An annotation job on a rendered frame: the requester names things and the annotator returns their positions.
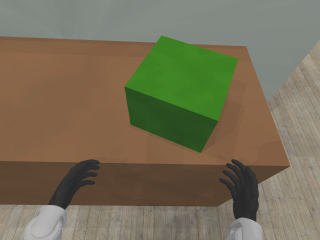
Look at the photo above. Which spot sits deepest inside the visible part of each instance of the robot right hand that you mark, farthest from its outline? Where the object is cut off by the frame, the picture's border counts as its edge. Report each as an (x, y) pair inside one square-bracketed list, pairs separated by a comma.
[(245, 193)]

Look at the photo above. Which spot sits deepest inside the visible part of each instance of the left robot forearm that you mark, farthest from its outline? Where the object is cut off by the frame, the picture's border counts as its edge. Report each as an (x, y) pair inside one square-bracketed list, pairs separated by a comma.
[(47, 225)]

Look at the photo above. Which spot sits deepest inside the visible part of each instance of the pedestal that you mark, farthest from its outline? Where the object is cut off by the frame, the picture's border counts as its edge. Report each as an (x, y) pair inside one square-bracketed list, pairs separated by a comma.
[(63, 101)]

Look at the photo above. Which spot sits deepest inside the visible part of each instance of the carton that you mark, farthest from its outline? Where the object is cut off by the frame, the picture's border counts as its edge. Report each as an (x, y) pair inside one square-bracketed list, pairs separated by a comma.
[(178, 92)]

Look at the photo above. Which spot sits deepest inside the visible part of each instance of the right robot forearm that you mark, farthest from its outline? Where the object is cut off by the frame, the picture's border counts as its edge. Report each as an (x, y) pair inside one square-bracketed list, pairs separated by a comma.
[(245, 229)]

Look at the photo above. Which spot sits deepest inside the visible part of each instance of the robot left hand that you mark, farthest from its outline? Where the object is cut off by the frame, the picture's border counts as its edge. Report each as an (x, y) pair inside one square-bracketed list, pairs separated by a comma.
[(73, 181)]

